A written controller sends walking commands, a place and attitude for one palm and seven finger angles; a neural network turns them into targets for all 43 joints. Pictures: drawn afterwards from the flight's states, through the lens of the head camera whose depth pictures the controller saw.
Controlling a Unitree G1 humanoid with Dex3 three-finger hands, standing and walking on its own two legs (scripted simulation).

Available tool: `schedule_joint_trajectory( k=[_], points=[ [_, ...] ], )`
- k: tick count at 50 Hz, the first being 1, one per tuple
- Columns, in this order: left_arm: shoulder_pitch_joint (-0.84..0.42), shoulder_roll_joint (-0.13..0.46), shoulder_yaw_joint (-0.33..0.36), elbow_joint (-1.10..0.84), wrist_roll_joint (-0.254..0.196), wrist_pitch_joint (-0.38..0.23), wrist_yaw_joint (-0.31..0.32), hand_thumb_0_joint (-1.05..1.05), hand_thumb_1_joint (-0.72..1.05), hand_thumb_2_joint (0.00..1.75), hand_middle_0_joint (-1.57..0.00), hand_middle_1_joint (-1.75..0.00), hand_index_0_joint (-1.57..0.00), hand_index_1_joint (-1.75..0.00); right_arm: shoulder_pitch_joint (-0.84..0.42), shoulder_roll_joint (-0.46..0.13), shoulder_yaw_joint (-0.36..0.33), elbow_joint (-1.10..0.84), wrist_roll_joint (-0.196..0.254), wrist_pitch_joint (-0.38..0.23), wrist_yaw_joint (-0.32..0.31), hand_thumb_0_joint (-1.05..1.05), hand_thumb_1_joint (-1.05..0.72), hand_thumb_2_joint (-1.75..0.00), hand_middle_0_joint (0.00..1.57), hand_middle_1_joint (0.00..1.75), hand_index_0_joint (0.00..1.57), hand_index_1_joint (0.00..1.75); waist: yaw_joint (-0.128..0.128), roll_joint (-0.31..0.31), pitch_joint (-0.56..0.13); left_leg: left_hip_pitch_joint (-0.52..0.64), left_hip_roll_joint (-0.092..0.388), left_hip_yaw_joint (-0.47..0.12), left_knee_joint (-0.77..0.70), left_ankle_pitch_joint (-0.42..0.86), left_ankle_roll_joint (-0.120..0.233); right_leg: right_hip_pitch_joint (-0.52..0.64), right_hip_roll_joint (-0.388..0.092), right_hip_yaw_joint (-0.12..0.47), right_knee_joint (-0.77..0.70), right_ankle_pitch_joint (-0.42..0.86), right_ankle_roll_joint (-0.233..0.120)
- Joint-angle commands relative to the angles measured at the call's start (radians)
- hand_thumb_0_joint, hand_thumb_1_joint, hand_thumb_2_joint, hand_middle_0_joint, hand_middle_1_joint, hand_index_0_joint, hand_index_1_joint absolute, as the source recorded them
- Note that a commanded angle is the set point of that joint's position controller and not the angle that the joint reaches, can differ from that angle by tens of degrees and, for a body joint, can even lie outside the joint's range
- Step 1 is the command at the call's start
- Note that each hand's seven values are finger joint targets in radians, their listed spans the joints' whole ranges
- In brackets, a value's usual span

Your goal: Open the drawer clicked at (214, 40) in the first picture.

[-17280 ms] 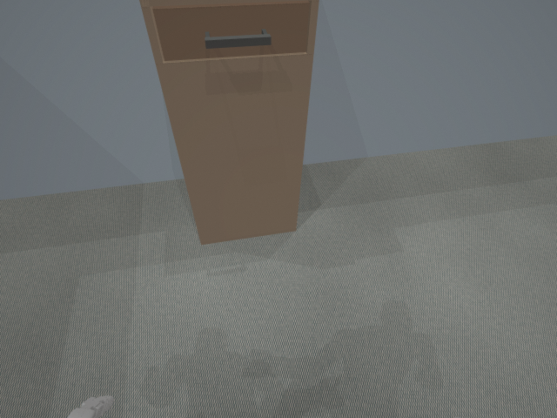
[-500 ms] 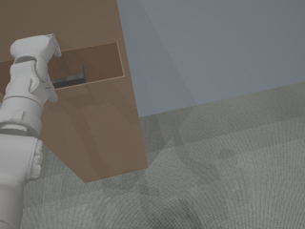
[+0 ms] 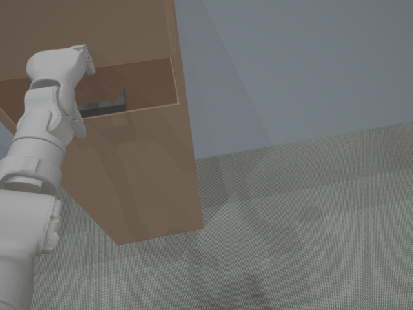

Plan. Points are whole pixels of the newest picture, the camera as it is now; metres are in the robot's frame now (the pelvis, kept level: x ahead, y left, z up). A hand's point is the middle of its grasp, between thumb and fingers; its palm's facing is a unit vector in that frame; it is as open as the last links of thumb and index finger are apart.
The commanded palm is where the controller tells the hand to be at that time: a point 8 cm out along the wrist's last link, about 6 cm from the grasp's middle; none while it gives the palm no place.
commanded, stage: move the hooked fingers above the handle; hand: left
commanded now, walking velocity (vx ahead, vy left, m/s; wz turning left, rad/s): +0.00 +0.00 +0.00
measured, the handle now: (88, 104) +0.52 +0.26 +0.12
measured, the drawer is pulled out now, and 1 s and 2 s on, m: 0.00 0.00 0.00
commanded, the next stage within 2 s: lower the fingers behind the handle in 0.52 s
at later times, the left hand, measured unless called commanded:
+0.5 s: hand (65, 101) +0.45 +0.26 +0.18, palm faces -0.01 +0.02 -1.00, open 13.9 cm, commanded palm +0.44 +0.26 +0.24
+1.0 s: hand (75, 120) +0.44 +0.25 +0.15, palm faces -0.07 +0.01 -1.00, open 13.9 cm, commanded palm +0.44 +0.26 +0.21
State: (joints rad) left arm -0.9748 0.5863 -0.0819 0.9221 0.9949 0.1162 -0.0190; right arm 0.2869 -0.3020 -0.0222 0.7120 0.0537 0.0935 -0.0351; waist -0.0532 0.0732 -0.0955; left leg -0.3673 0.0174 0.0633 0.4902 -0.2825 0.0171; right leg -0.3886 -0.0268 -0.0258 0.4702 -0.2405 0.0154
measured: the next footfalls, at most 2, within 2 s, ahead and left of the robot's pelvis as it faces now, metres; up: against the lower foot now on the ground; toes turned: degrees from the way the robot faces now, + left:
none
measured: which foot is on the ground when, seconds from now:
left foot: down 0.00-1.00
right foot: down 0.00-1.00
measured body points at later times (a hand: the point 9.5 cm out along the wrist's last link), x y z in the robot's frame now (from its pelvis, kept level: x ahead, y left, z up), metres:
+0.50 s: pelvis +0.00 +0.00 +0.00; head +0.03 -0.02 +0.45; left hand +0.45 +0.25 +0.24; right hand +0.10 -0.27 -0.13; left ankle -0.03 +0.11 -0.74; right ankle -0.01 -0.13 -0.74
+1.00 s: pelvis -0.01 +0.00 +0.00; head +0.03 -0.02 +0.45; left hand +0.44 +0.25 +0.20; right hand +0.08 -0.27 -0.13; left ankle -0.03 +0.11 -0.74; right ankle -0.01 -0.13 -0.74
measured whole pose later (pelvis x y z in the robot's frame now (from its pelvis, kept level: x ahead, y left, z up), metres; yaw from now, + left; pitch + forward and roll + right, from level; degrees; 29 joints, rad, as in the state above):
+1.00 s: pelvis -0.01 +0.00 +0.00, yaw +1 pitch +8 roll +0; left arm -0.86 0.58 -0.13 0.80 0.97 0.05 -0.08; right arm 0.28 -0.28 -0.02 0.71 0.05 0.07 -0.07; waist -0.03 0.05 -0.06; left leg -0.35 0.01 0.04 0.49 -0.27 0.01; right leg -0.36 -0.03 -0.05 0.47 -0.24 0.01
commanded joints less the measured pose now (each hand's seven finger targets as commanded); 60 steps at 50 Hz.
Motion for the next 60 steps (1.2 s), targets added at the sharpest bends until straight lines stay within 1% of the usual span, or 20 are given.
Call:
schedule_joint_trajectory(
  k=[1,6,8,11,12,15,19,21,22,25,31,34,36,41,46,49,52,56,58,60],
  points=[
    [-0.379,0.245,0.058,-0.204,-0.008,-0.002,-0.043,0.0,-0.5,0.3,-0.3,-1.2,-0.3,-1.2,-0.027,-0.139,-0.033,-0.135,0.008,-0.022,-0.029,0.0,-0.9,-0.9,0.2,0.3,0.2,0.3,0.008,-0.143,-0.284,0.139,-0.022,-0.026,-0.039,0.384,0.034,0.203,0.037,-0.007,-0.025,0.322,-0.037],
    [-0.359,0.384,0.19,-0.345,-0.004,-0.109,-0.031,0.0,-0.5,0.3,-0.3,-1.2,-0.3,-1.2,-0.032,-0.121,-0.032,-0.158,-0.005,-0.029,-0.042,0.0,-0.9,-0.9,0.2,0.3,0.2,0.3,0.051,-0.08,-0.356,0.16,-0.025,-0.027,-0.026,0.426,0.036,0.259,0.034,0.011,-0.009,0.351,-0.04],
    [-0.379,0.383,0.2,-0.314,-0.002,-0.13,-0.002,0.0,-0.5,0.3,-0.3,-1.2,-0.3,-1.2,-0.031,-0.11,-0.027,-0.146,-0.004,-0.033,-0.043,0.0,-0.9,-0.9,0.2,0.3,0.2,0.3,0.044,-0.079,-0.305,0.133,-0.026,-0.027,-0.029,0.399,0.032,0.235,0.035,0.005,-0.01,0.333,-0.038],
    [-0.439,0.419,0.225,-0.333,0.009,-0.135,0.045,0.0,-0.5,0.3,-0.3,-1.2,-0.3,-1.2,-0.028,-0.112,-0.033,-0.132,-0.008,-0.043,-0.038,0.0,-0.9,-0.9,0.2,0.3,0.2,0.3,0.042,-0.03,-0.35,0.148,-0.027,-0.025,-0.023,0.417,0.023,0.239,0.039,0.006,-0.007,0.328,-0.041],
    [-0.473,0.404,0.202,-0.342,0.017,-0.13,0.058,0.0,-0.5,0.3,-0.3,-1.2,-0.3,-1.2,-0.026,-0.107,-0.033,-0.128,-0.008,-0.048,-0.035,0.0,-0.9,-0.9,0.2,0.3,0.2,0.3,0.036,0.017,-0.367,0.164,-0.029,-0.023,-0.019,0.428,0.022,0.227,0.037,0.008,-0.005,0.333,-0.042],
    [-0.48,0.324,0.131,-0.311,0.016,-0.097,0.059,0.0,-0.5,0.3,-0.3,-1.2,-0.3,-1.2,-0.01,-0.112,-0.04,-0.109,-0.009,-0.054,-0.025,0.0,-0.9,-0.9,0.2,0.3,0.2,0.3,0.009,0.014,-0.382,0.199,-0.025,-0.027,-0.009,0.457,0.018,0.196,0.041,0.001,-0.005,0.345,-0.042],
    [-0.489,0.138,-0.036,-0.342,-0.024,-0.055,-0.005,0.0,-0.5,0.3,-0.3,-1.2,-0.3,-1.2,-0.012,-0.115,-0.05,-0.108,-0.001,-0.057,-0.022,0.0,-0.9,-0.9,0.2,0.3,0.2,0.3,-0.03,0.012,-0.369,0.265,-0.026,-0.04,-0.001,0.451,0.021,0.132,0.043,-0.005,-0.022,0.314,-0.041],
    [-0.482,0.096,-0.076,-0.289,-0.043,-0.039,-0.045,0.0,-0.5,0.3,-0.3,-1.2,-0.3,-1.2,-0.01,-0.122,-0.046,-0.098,0.003,-0.053,-0.029,0.0,-0.9,-0.9,0.2,0.3,0.2,0.3,-0.054,-0.031,-0.297,0.243,-0.03,-0.046,-0.01,0.395,0.021,0.106,0.044,-0.011,-0.043,0.279,-0.041],
    [-0.478,0.101,-0.072,-0.269,-0.048,-0.037,-0.06,0.0,-0.5,0.3,-0.3,-1.2,-0.3,-1.2,-0.015,-0.122,-0.04,-0.095,0.006,-0.052,-0.032,0.0,-0.9,-0.9,0.2,0.3,0.2,0.3,-0.045,-0.036,-0.261,0.225,-0.031,-0.047,-0.018,0.362,0.021,0.09,0.043,-0.013,-0.044,0.257,-0.041],
    [-0.493,0.172,-0.006,-0.221,-0.045,-0.064,-0.077,0.0,-0.5,0.3,-0.3,-1.2,-0.3,-1.2,-0.009,-0.125,-0.029,-0.088,0.002,-0.049,-0.04,0.0,-0.9,-0.9,0.2,0.3,0.2,0.3,-0.028,-0.077,-0.245,0.183,-0.037,-0.054,-0.03,0.332,0.021,0.112,0.039,-0.014,-0.039,0.247,-0.045],
    [-0.426,0.454,0.267,-0.32,0.007,-0.154,0.024,0.0,-0.5,0.3,-0.3,-1.2,-0.3,-1.2,-0.026,-0.106,-0.025,-0.131,-0.02,-0.039,-0.034,0.0,-0.9,-0.9,0.2,0.3,0.2,0.3,0.089,-0.01,-0.428,0.149,-0.034,-0.039,-0.016,0.514,0.014,0.295,0.035,0.002,0.02,0.387,-0.051],
    [-0.352,0.364,0.226,-0.272,0.015,-0.11,0.089,0.0,-0.5,0.3,-0.3,-1.2,-0.3,-1.2,-0.035,-0.095,-0.026,-0.131,-0.018,-0.042,-0.014,0.0,-0.9,-0.9,0.2,0.3,0.2,0.3,0.087,-0.036,-0.369,0.125,-0.021,-0.024,-0.023,0.525,0.008,0.266,0.04,-0.01,0.02,0.395,-0.045],
    [-0.307,0.375,0.238,-0.25,0.016,-0.069,0.11,0.0,-0.5,0.3,-0.3,-1.2,-0.3,-1.2,-0.044,-0.11,-0.032,-0.133,-0.014,-0.041,-0.006,0.0,-0.9,-0.9,0.2,0.3,0.2,0.3,0.087,-0.08,-0.373,0.108,-0.022,-0.014,-0.032,0.487,0.008,0.293,0.042,-0.004,0.008,0.387,-0.043],
    [-0.338,0.19,0.04,-0.266,0.014,0.018,0.053,0.0,-0.5,0.3,-0.3,-1.2,-0.3,-1.2,-0.032,-0.129,-0.046,-0.126,0.003,-0.042,-0.012,0.0,-0.9,-0.9,0.2,0.3,0.2,0.3,-0.006,-0.089,-0.338,0.17,-0.017,-0.012,-0.027,0.416,0.026,0.196,0.043,-0.001,-0.021,0.337,-0.035],
    [-0.477,0.171,-0.013,-0.385,-0.022,-0.066,-0.033,0.0,-0.5,0.3,-0.3,-1.2,-0.3,-1.2,-0.008,-0.124,-0.05,-0.112,-0.004,-0.053,-0.045,0.0,-0.9,-0.9,0.2,0.3,0.2,0.3,-0.047,-0.037,-0.335,0.241,-0.033,-0.039,-0.012,0.359,0.036,0.132,0.044,0.006,-0.037,0.275,-0.038],
    [-0.443,0.24,0.067,-0.375,-0.016,-0.147,-0.025,0.0,-0.5,0.3,-0.3,-1.2,-0.3,-1.2,0.015,-0.111,-0.047,-0.096,-0.013,-0.058,-0.055,0.0,-0.9,-0.9,0.2,0.3,0.2,0.3,-0.016,-0.005,-0.349,0.229,-0.038,-0.046,0.0,0.383,0.03,0.134,0.046,0.003,-0.016,0.281,-0.044],
    [-0.438,0.278,0.118,-0.286,-0.008,-0.185,0.031,0.0,-0.5,0.3,-0.3,-1.2,-0.3,-1.2,0.016,-0.108,-0.037,-0.085,-0.012,-0.057,-0.047,0.0,-0.9,-0.9,0.2,0.3,0.2,0.3,-0.006,-0.022,-0.265,0.146,-0.036,-0.051,-0.002,0.352,0.021,0.107,0.046,-0.006,-0.005,0.247,-0.046],
    [-0.382,0.356,0.215,-0.199,0.017,-0.158,0.135,0.0,-0.5,0.3,-0.3,-1.2,-0.3,-1.2,0.013,-0.113,-0.036,-0.091,-0.02,-0.056,-0.029,0.0,-0.9,-0.9,0.2,0.3,0.2,0.3,0.039,-0.026,-0.33,0.082,-0.035,-0.036,0.001,0.376,0.008,0.164,0.046,-0.006,0.026,0.267,-0.048],
    [-0.405,0.295,0.158,-0.175,0.043,-0.119,0.174,0.0,-0.5,0.3,-0.3,-1.2,-0.3,-1.2,0.012,-0.103,-0.036,-0.093,-0.024,-0.06,-0.016,0.0,-0.9,-0.9,0.2,0.3,0.2,0.3,0.03,0.003,-0.357,0.087,-0.03,-0.027,0.008,0.399,0.005,0.156,0.045,-0.007,0.04,0.293,-0.046],
    [-0.375,0.298,0.156,-0.143,0.06,-0.078,0.186,0.0,-0.5,0.3,-0.3,-1.2,-0.3,-1.2,0.016,-0.113,-0.042,-0.092,-0.024,-0.058,-0.009,0.0,-0.9,-0.9,0.2,0.3,0.2,0.3,0.027,-0.02,-0.385,0.09,-0.024,-0.016,0.013,0.412,0.006,0.167,0.046,-0.006,0.043,0.319,-0.042]
  ],
)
